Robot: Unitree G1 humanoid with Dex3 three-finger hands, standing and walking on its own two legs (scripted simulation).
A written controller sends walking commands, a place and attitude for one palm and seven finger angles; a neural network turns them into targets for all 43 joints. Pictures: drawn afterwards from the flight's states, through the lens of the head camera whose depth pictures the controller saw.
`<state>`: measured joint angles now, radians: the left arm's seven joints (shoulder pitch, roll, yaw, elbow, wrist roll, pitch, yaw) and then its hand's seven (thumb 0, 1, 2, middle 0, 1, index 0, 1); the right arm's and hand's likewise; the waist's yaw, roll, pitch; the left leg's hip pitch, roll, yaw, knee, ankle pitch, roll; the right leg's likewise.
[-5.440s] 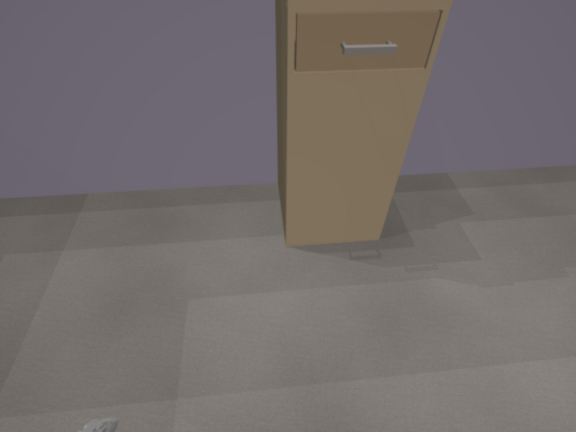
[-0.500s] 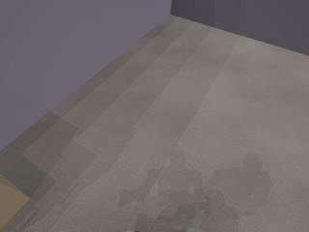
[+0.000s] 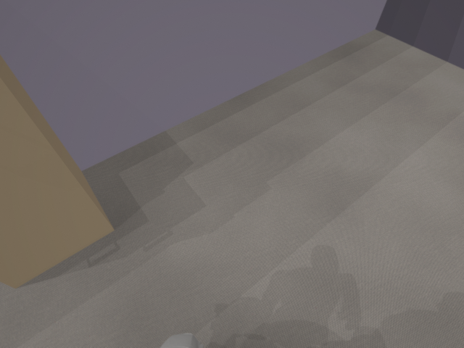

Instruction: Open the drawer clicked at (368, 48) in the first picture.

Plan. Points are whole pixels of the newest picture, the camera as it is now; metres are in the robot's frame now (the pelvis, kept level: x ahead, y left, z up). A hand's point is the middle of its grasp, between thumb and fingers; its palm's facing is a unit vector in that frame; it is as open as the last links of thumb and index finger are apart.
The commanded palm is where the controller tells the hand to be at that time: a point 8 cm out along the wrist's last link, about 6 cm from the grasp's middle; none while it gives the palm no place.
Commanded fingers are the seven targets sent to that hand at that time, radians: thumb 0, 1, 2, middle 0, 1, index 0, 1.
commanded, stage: turn to face it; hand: left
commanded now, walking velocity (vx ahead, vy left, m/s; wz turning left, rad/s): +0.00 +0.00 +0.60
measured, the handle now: out of the picture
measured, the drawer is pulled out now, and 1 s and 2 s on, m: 0.00 0.00 0.00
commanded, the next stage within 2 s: take the last steps up to it in 1.14 s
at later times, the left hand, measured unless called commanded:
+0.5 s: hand out of the picture +0.07 +0.25 -0.14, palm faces +0.28 -0.92 -0.28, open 7.4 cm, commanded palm none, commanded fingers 0.00 0.90 0.90 -0.20 -0.30 -0.20 -0.30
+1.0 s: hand out of the picture -0.13 +0.20 -0.18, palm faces +0.59 -0.77 -0.25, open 7.4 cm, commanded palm none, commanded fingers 0.00 0.90 0.90 -0.20 -0.30 -0.20 -0.30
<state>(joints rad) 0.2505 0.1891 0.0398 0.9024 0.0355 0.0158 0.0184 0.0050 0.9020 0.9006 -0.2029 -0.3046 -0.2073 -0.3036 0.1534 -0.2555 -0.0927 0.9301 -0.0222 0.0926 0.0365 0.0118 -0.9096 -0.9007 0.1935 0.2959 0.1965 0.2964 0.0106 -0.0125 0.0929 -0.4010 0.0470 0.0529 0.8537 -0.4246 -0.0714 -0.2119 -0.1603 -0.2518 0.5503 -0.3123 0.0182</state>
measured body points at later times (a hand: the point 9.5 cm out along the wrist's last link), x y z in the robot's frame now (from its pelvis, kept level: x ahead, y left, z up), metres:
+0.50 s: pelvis -0.01 +0.01 +0.00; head +0.02 +0.01 +0.45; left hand +0.05 +0.30 -0.12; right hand +0.11 -0.22 -0.15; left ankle -0.01 +0.13 -0.74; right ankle +0.03 -0.12 -0.71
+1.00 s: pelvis -0.04 +0.01 -0.01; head -0.02 +0.04 +0.44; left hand -0.16 +0.24 -0.16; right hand +0.19 -0.16 -0.14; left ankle -0.10 +0.10 -0.74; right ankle +0.03 -0.11 -0.74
